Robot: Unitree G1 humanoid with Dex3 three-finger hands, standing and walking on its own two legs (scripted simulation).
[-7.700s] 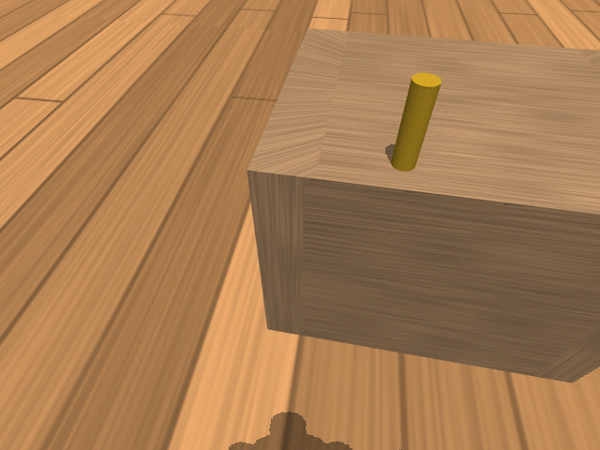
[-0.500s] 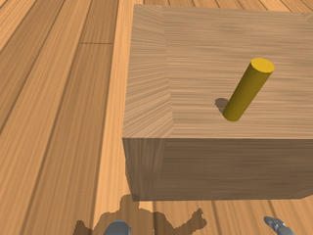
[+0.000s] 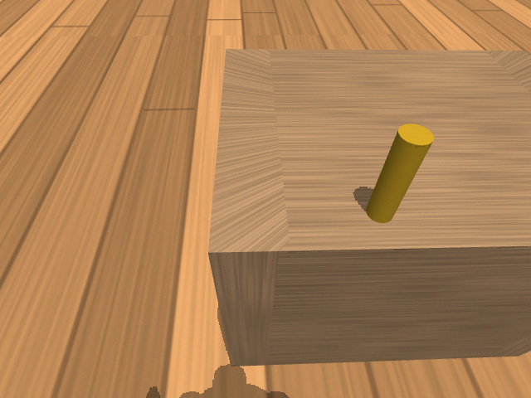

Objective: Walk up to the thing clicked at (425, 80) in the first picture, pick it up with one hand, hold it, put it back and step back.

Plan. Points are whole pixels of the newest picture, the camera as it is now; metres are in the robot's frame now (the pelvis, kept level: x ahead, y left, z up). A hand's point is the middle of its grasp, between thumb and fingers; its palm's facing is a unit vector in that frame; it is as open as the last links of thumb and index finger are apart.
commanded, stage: walk up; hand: right
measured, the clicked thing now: (395, 178) +0.46 -0.22 +0.08
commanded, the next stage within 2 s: stand in 0.68 s
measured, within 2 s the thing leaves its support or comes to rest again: neither
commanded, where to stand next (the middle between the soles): +0.06 -0.02 m, yaw +2 degrees
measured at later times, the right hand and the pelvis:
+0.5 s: hand out of the picture +0.12 -0.25 -0.14, palm faces -0.05 +0.94 -0.34, open 7.4 cm; pelvis +0.01 +0.00 +0.01, yaw +2 degrees
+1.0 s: hand out of the picture +0.10 -0.25 -0.15, palm faces -0.06 +0.94 -0.35, open 7.4 cm; pelvis +0.02 +0.00 +0.01, yaw +1 degrees
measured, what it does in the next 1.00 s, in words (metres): stands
